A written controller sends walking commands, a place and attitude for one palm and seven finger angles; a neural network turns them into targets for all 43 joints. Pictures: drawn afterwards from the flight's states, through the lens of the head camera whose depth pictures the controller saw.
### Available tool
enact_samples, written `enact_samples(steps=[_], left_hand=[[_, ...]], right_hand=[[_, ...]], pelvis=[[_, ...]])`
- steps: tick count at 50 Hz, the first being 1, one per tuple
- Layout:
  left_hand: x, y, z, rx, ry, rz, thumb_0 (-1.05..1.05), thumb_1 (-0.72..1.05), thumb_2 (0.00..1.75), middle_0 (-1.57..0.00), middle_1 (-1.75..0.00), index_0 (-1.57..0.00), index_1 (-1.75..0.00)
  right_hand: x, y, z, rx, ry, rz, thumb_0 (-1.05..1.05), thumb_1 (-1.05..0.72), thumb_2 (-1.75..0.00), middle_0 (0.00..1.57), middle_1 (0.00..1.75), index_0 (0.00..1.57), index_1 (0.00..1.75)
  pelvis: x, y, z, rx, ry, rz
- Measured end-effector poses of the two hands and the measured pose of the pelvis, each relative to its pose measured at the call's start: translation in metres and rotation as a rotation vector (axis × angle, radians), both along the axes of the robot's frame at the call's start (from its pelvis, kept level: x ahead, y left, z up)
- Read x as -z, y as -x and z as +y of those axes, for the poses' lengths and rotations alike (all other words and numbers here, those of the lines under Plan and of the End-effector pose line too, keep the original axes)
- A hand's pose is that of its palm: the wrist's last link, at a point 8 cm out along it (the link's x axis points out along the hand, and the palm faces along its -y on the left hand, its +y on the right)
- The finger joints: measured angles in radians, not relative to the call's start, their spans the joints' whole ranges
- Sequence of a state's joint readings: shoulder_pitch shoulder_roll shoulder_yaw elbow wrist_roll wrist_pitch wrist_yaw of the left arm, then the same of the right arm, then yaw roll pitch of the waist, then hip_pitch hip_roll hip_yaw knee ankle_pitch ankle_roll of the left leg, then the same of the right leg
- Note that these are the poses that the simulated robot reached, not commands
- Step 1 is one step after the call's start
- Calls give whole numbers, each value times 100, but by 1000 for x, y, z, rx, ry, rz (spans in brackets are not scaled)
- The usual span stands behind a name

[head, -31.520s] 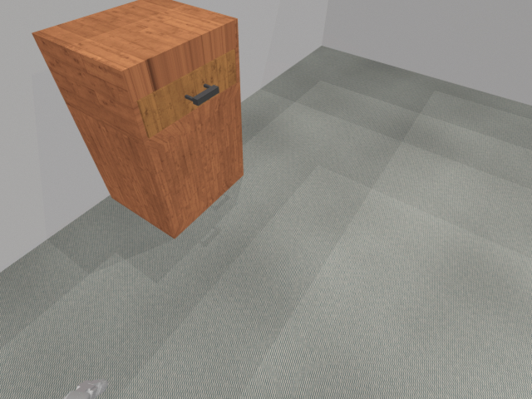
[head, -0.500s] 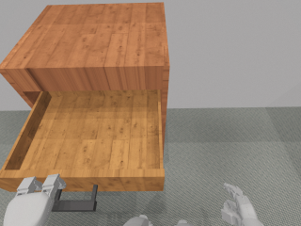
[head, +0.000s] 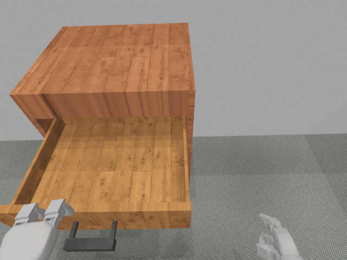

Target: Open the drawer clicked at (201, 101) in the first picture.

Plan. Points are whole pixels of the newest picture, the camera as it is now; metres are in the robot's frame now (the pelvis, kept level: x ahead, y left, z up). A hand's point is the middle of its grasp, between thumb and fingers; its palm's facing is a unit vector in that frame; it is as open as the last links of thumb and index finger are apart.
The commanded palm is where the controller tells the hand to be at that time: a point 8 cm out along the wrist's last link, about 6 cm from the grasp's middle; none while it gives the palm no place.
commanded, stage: lift the hand off the handle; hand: left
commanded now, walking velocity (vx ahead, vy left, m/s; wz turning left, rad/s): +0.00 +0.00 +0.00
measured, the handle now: (92, 234) +0.19 +0.24 -0.08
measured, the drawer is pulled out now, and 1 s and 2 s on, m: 0.30 0.30 0.30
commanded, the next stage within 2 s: draw the hand back to the body in 0.84 s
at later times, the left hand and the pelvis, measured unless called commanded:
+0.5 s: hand (43, 240) +0.14 +0.27 +0.04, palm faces -0.01 -0.08 -1.00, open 13.8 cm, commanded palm +0.12 +0.27 +0.10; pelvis +0.00 +0.00 +0.01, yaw +0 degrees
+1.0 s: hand (44, 236) +0.15 +0.26 +0.06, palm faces -0.04 -0.10 -0.99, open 13.8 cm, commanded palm +0.12 +0.26 +0.13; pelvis +0.01 -0.01 +0.02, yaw +0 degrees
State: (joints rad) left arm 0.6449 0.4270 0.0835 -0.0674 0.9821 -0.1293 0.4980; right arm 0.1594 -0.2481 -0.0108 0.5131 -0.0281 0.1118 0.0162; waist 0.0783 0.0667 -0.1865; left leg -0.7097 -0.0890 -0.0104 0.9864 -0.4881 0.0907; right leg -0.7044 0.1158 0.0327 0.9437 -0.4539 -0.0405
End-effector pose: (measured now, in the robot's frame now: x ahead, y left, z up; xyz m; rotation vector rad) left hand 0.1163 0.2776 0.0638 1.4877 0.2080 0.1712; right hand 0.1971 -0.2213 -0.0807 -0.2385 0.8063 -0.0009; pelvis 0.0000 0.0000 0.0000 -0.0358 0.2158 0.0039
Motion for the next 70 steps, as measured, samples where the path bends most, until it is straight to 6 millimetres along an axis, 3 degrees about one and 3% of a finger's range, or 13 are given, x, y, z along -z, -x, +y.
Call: enact_samples(steps=[38, 50, 62, 70], left_hand=[[-57, -9, -6, 10, -5, -20, 0, -49, 30, -32, -120, -32, -120], [-52, -11, -12, 26, 24, 19, 0, -49, 30, -32, -120, -32, -120], [-85, -14, -1, -6, -18, -71, 0, -49, 30, -32, -120, -32, -120], [-89, -17, -16, 48, 17, -40, 0, -49, 30, -32, -120, -32, -120]], right_hand=[[-22, -11, -2, 0, -34, -39, 1, -90, -89, 20, 30, 20, 30], [-27, -15, -2, -14, -24, -38, 1, -90, -89, 20, 30, 20, 30], [-28, -17, 3, 3, -57, -47, 1, -90, -89, 20, 30, 20, 30], [-35, -16, 10, -25, -49, -58, 1, -90, -89, 20, 30, 20, 30]], pelvis=[[-22, -10, -5, 6, -10, -69], [-25, -14, -7, 10, -10, -68], [-28, -13, -2, 7, -8, -89], [-33, -13, -1, 6, -9, -110]])
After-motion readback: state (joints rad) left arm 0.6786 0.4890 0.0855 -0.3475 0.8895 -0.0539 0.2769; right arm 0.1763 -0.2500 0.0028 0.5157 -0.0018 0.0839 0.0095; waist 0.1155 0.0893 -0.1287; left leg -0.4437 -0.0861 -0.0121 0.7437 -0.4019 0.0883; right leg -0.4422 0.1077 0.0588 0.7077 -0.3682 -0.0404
